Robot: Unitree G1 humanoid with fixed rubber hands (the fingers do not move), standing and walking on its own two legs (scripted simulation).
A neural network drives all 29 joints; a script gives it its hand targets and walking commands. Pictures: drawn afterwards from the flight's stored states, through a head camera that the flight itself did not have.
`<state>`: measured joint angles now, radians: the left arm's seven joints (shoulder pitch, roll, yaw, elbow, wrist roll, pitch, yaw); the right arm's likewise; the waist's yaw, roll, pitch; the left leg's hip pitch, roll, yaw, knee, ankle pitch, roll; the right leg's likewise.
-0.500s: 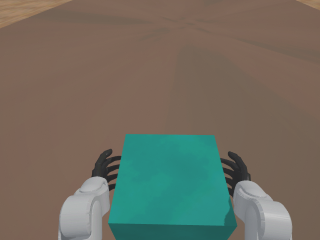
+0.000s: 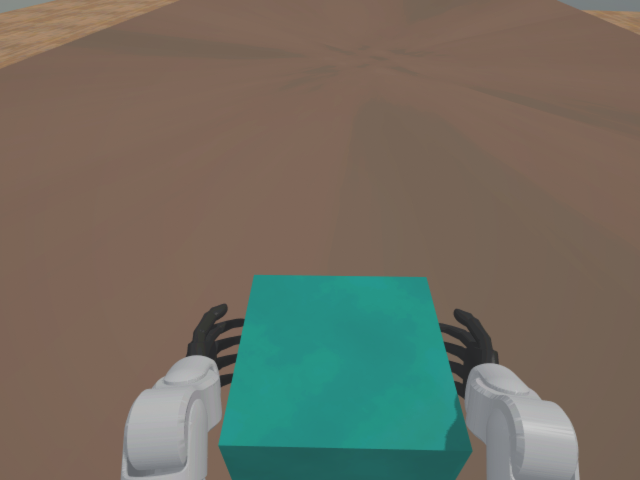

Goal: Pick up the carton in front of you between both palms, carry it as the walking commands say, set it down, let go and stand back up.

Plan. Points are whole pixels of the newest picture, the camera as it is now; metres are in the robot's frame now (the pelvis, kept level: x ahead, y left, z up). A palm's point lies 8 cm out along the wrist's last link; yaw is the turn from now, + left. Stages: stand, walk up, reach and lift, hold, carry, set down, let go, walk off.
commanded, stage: carry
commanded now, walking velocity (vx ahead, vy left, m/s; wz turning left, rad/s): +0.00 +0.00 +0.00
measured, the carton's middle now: (338, 405) +0.24 +0.00 +0.02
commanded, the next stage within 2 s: hold in 1.16 s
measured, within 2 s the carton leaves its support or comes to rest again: neither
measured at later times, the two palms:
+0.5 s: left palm (218, 378) +0.26 +0.15 +0.04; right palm (462, 386) +0.26 -0.15 +0.04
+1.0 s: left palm (226, 364) +0.28 +0.14 +0.04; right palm (460, 370) +0.28 -0.16 +0.04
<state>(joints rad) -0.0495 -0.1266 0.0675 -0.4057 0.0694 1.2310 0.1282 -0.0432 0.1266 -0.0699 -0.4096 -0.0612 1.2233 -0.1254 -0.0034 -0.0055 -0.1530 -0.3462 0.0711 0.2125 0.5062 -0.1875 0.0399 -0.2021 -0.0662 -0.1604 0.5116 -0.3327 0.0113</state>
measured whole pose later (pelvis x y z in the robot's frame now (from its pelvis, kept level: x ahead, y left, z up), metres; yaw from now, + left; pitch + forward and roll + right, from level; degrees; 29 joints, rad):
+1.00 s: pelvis -0.01 -0.01 +0.00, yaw +0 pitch +2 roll +0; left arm -0.23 -0.15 0.18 0.17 0.24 0.74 0.03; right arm -0.23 0.14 -0.19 0.17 -0.24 0.73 -0.02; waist 0.00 0.00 -0.09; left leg -0.37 0.08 0.20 0.52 -0.18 0.03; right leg -0.23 -0.06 -0.16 0.54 -0.33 0.00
